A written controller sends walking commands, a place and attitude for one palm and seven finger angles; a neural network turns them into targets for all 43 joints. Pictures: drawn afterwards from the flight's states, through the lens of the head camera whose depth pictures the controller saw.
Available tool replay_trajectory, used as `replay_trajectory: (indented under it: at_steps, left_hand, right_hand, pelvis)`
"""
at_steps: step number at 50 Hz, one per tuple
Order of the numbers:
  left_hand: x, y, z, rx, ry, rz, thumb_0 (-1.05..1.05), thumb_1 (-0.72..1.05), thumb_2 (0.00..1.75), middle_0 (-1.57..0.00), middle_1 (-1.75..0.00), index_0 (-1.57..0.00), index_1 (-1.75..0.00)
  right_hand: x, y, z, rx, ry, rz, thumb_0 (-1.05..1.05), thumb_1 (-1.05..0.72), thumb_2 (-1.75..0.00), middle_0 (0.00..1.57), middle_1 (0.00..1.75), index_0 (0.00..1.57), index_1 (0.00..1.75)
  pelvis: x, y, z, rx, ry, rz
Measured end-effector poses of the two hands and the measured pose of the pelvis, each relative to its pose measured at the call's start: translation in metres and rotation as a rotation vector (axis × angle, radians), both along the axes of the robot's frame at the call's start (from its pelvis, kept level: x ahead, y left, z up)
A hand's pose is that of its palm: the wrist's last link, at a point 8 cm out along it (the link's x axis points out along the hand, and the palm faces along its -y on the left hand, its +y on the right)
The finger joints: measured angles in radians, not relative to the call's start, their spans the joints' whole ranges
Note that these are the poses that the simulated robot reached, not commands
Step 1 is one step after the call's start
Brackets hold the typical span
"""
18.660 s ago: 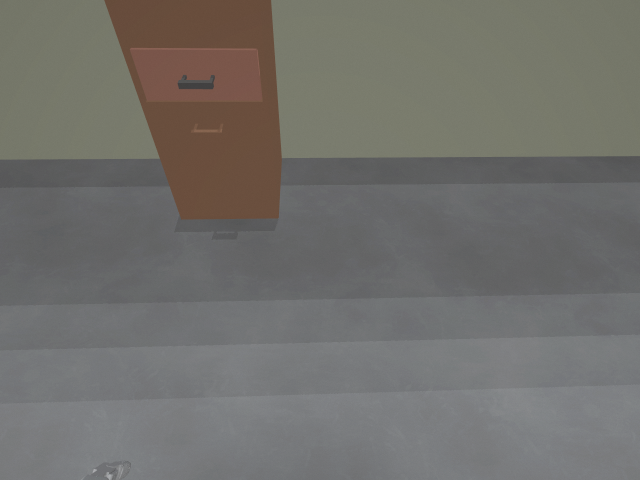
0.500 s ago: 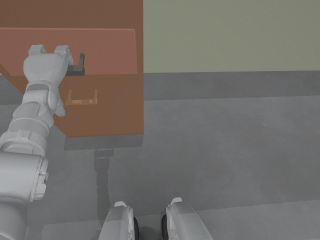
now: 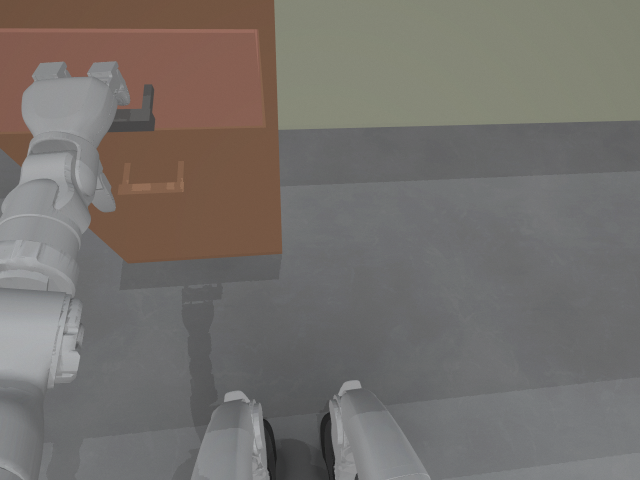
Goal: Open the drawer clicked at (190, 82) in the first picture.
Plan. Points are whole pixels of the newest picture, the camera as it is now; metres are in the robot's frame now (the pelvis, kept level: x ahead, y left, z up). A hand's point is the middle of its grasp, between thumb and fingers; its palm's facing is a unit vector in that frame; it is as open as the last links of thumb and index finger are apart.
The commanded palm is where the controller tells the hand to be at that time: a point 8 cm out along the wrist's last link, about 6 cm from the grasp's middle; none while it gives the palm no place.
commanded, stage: lift the fingers back up to retry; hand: left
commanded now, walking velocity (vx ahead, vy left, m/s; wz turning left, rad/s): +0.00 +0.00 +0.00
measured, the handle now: (111, 107) +0.60 +0.22 +0.01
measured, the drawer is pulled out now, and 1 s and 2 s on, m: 0.00 0.00 0.00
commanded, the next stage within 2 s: re-aim the fingers above the handle in 0.68 s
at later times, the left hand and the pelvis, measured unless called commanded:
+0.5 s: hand (70, 114) +0.55 +0.24 +0.06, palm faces -0.06 -0.07 -1.00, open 13.8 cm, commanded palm +0.53 +0.23 +0.12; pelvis +0.05 +0.01 +0.06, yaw +0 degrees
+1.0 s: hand (66, 121) +0.54 +0.24 +0.06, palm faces -0.03 -0.03 -1.00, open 13.8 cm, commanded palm +0.52 +0.22 +0.12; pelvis +0.07 +0.01 +0.07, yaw +1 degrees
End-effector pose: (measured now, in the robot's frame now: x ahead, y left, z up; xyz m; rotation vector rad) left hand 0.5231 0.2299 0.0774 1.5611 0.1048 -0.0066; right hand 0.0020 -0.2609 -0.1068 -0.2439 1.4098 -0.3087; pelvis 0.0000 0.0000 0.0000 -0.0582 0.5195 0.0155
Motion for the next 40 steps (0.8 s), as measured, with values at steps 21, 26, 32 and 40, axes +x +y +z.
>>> replay_trajectory:
  at_steps: [21,26,32,40]
  left_hand:
    - [0.004,0.013,0.024,-0.064,0.005,-0.015,0.00,-0.48,0.30,-0.32,-1.22,-0.32,-1.20]
    - [0.007,0.015,0.042,-0.064,-0.011,0.000,0.00,-0.48,0.30,-0.32,-1.21,-0.32,-1.20]
    - [0.004,0.010,0.045,-0.061,0.052,-0.004,0.00,-0.48,0.30,-0.32,-1.20,-0.32,-1.20]
    - [-0.007,0.001,0.033,-0.099,0.044,-0.083,0.00,-0.48,0.30,-0.32,-1.20,-0.32,-1.20]
  right_hand:
    - [0.024,0.007,0.048,-0.005,0.053,-0.013,0.00,-0.90,-0.89,0.20,0.30,0.20,0.30]
    - [0.040,0.008,0.060,0.001,0.053,-0.014,0.00,-0.90,-0.89,0.20,0.30,0.20,0.30]
    - [0.063,0.010,0.070,0.019,0.032,-0.012,0.00,-0.90,-0.89,0.20,0.30,0.20,0.30]
    - [0.088,0.010,0.069,0.014,-0.003,0.009,0.00,-0.90,-0.89,0.20,0.30,0.20,0.30]
  pelvis:
    - [0.039,0.008,0.047,-0.005,-0.045,0.009]
    - [0.054,0.011,0.061,-0.005,-0.072,0.011]
    - [0.069,0.014,0.074,0.001,-0.108,0.008]
    - [0.076,0.016,0.074,0.007,-0.111,0.003]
